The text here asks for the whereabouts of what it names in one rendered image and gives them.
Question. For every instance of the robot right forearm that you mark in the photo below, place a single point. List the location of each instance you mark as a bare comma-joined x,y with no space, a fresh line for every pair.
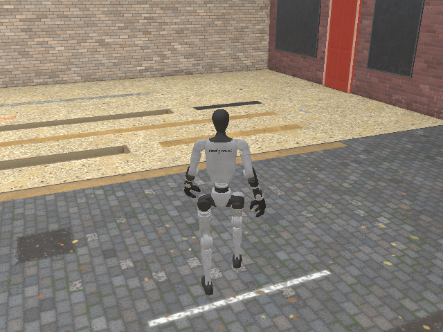
255,187

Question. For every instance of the left robot hand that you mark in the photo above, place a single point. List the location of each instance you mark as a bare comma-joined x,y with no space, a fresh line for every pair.
193,187

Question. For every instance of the right robot thigh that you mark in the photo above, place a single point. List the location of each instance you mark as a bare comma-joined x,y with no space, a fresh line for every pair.
237,203

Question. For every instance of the right robot upper arm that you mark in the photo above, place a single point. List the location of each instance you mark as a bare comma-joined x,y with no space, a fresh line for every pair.
242,145

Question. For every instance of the right robot hand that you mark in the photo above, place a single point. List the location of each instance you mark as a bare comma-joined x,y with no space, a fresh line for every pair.
261,206

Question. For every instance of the robot left shin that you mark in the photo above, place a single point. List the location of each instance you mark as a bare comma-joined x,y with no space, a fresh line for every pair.
206,259

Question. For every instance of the robot left forearm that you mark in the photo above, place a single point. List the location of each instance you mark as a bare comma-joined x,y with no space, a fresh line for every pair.
189,179

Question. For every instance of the left robot upper arm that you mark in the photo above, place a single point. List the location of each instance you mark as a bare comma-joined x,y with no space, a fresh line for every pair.
195,156

